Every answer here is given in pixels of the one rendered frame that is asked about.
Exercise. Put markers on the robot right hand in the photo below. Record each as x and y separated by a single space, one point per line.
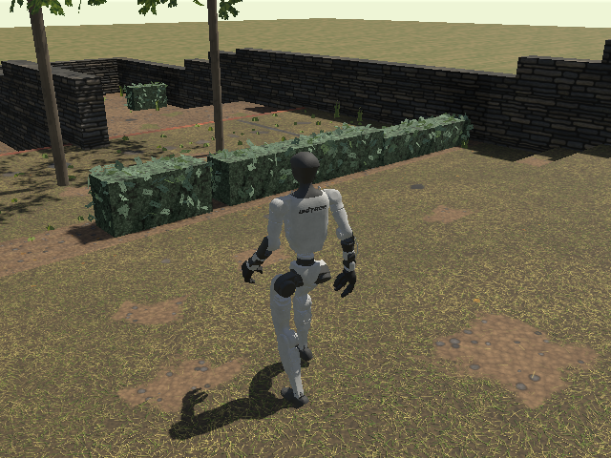
342 280

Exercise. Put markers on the robot left hand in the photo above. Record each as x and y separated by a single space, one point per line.
246 273

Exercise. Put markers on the robot left upper arm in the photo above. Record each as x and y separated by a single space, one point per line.
278 207

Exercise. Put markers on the right robot forearm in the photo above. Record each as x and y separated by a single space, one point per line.
348 253

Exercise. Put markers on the robot left foot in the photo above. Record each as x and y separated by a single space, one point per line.
288 394

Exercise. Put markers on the humanoid robot torso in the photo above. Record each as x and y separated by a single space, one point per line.
305 226

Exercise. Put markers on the left robot forearm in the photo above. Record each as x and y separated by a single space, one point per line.
259 256

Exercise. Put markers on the robot right upper arm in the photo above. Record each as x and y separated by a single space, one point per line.
339 213

